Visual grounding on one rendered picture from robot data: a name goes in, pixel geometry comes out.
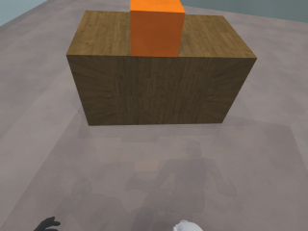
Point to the right robot thigh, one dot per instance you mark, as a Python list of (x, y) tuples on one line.
[(186, 226)]

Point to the carton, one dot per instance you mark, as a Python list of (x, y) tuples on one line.
[(156, 27)]

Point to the left robot hand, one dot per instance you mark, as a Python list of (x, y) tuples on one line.
[(47, 223)]

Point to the pedestal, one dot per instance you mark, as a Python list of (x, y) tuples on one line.
[(198, 86)]

